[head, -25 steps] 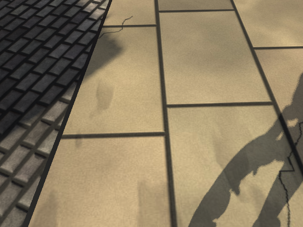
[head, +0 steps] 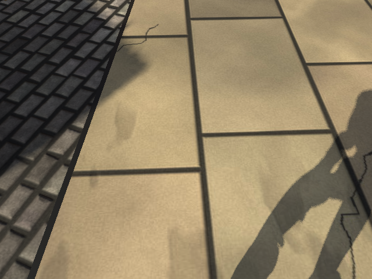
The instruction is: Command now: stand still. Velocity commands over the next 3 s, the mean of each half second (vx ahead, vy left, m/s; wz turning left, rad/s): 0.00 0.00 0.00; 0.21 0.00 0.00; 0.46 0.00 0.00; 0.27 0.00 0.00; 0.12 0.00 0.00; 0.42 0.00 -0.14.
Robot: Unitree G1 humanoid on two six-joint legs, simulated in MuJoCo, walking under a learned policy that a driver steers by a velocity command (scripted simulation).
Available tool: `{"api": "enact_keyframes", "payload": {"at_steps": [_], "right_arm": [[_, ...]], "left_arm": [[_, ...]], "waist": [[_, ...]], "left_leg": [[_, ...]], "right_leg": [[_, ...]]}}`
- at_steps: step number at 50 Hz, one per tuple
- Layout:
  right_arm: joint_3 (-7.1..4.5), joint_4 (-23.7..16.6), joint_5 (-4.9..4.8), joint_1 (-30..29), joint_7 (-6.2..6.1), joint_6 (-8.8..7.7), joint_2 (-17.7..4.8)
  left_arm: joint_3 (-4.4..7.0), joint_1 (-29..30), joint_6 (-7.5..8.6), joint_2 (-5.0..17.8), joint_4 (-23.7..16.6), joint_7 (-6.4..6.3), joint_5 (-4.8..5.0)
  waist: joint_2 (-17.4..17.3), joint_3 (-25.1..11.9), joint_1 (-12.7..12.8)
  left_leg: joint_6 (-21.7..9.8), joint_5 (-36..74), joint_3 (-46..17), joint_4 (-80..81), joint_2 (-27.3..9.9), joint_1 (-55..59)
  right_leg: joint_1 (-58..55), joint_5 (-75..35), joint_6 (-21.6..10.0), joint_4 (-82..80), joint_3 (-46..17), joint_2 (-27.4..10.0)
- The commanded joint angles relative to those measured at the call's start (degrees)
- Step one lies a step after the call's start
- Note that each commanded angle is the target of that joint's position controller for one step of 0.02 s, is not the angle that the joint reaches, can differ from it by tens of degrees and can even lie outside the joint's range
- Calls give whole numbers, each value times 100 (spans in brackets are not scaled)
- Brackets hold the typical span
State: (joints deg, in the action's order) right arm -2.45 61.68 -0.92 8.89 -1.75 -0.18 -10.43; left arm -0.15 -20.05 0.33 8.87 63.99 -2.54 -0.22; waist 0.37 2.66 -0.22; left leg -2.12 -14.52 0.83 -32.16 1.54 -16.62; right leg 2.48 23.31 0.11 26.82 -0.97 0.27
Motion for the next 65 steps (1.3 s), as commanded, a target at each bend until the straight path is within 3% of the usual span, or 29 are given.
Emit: {"api": "enact_keyframes", "payload": {"at_steps": [1,14,30,31,33,34,36,37,38,39,41,43,44,45,46,47,48,49,51,53,56,59,62,65], "right_arm": [[-83,-142,12,51,-36,-14,-518],[-52,-65,38,149,-76,22,-447],[-4,-58,34,299,-78,-7,-406],[6,-1,39,407,-79,-4,-373],[-53,34,-26,514,-85,-15,-493],[-64,-5,-42,436,-75,-62,-511],[-35,-182,-93,89,-7,-259,-344],[-5,-303,-112,-184,50,-374,-234],[4,-388,-100,-331,103,-466,-244],[14,-443,-106,-335,147,-541,-265],[-10,-491,-170,-224,209,-649,-365],[-136,-114,-161,731,233,-660,-478],[-265,140,-141,1594,239,-634,-689],[-439,285,-122,2575,217,-618,-1261],[-358,317,-25,2979,261,-659,-1241],[-200,188,41,2292,252,-725,-869],[-107,-33,26,1645,272,-747,-654],[-53,-144,40,1269,304,-734,-616],[47,-167,79,1201,324,-664,-442],[74,-74,87,1524,269,-621,-509],[65,-87,121,1716,163,-585,-774],[52,-187,121,1767,95,-538,-884],[10,-158,43,2023,78,-530,-970],[-28,-125,0,2093,71,-489,-991]], "left_arm": [[62,-690,20,382,48,-19,-1],[67,-913,112,255,60,-41,4],[103,-1142,164,173,-22,-31,13],[102,-1267,157,142,29,-34,19],[169,-1207,141,324,-67,-66,67],[183,-1236,162,354,-137,-78,90],[256,-1511,279,589,-154,-69,157],[337,-1534,342,842,-172,-53,189],[408,-1318,386,1025,-245,-39,187],[411,-1233,433,982,-295,-11,166],[379,-1086,451,824,-369,68,191],[374,-782,410,910,-518,118,180],[365,-563,435,937,-617,134,161],[274,-342,503,595,-835,139,174],[177,-383,640,249,-966,148,204],[248,-264,706,485,-1024,189,323],[270,-115,726,608,-1064,232,337],[310,-36,732,626,-1067,226,284],[435,-16,651,765,-1044,228,210],[443,97,547,628,-1069,256,201],[400,947,491,539,-1427,248,152],[328,1777,541,506,-1730,299,146],[290,2300,573,568,-1905,394,187],[279,2597,622,652,-2085,506,203]], "waist": [[-39,12,27],[-15,278,-3],[-19,220,6],[-11,89,17],[106,318,19],[97,508,83],[450,783,278],[878,927,350],[1035,1110,317],[978,1153,267],[762,1073,98],[634,607,-357],[400,170,-756],[-997,-202,-1083],[-1720,-628,-999],[-977,-194,-597],[-566,121,-375],[-250,204,-198],[-294,227,-31],[-371,262,-18],[-287,458,-119],[-348,555,-294],[-384,643,-412],[-420,682,-348]], "left_leg": [[-270,1708,-361,374,-323,908],[-198,497,-434,655,-306,672],[-210,546,-469,661,-318,638],[-215,-74,-414,668,-258,670],[-257,-1855,-240,474,-53,269],[-292,-2334,-279,391,-63,-40],[-238,-1833,-136,-172,-8,-684],[-177,-991,191,-761,80,-1215],[-239,-664,150,-1238,-132,-1638],[-316,-824,48,-1376,-296,-1863],[-388,-1045,158,-714,-327,-1599],[-354,-307,563,169,158,517],[-452,-38,161,288,25,1622],[-1041,-763,-1949,1271,-1170,2715],[-1618,-867,-4306,2251,-2285,3175],[-1528,-1002,-4127,2208,-2448,2652],[-1309,-773,-3223,2226,-2205,2152],[-1133,-469,-2533,2336,-1949,1802],[-849,479,-1459,2454,-1424,1406],[-837,1241,-998,2494,-1257,1346],[-953,1644,-848,2641,-1343,1299],[-899,1640,-597,2745,-1260,1206],[-878,1501,-465,2750,-1360,1428],[-801,1829,-391,2481,-1581,1977]], "right_leg": [[1061,-1234,-34,-487,7,-58],[1490,-415,-103,-596,11,-89],[1572,-477,-137,-585,1,-96],[1513,-9,-175,-604,39,-59],[1704,1295,-435,-569,-87,-82],[1807,1816,-593,-657,-270,-208],[1542,2254,-976,-1203,-1136,-803],[1127,2233,-1230,-1667,-1872,-1354],[930,1889,-1421,-1827,-2332,-1799],[780,1378,-1481,-1768,-2435,-1960],[516,346,-1229,-1452,-1874,-1704],[1326,-864,-880,-748,-1033,-1078],[1811,-1976,-700,237,-630,-763],[3014,-1959,-248,2457,236,13],[3914,543,-232,4153,-204,391],[4368,364,-441,4993,-678,-7],[4388,-231,-594,5043,-618,-332],[4264,-765,-648,4764,-505,-575],[3818,-1220,-585,4235,-282,-796],[3861,-1405,-435,4001,-60,-817],[4323,-1847,-194,3136,23,-869],[4108,-2475,-115,1816,162,-718],[3879,-2716,-154,1082,273,-558],[3806,-2497,-358,619,232,-479]]}}
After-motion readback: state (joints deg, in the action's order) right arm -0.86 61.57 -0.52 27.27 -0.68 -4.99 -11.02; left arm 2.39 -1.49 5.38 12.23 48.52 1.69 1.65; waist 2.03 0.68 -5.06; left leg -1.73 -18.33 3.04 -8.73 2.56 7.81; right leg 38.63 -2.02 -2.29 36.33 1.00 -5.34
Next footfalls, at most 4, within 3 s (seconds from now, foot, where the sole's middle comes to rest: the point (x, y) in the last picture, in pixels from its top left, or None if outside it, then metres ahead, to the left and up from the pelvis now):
1.40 right None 0.46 -0.12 -0.77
1.88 left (167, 228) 0.69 0.09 -0.77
2.18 right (234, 253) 0.59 -0.15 -0.77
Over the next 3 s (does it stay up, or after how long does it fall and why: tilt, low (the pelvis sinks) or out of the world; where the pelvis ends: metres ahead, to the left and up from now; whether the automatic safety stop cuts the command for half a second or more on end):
stays up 0.82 -0.03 -0.01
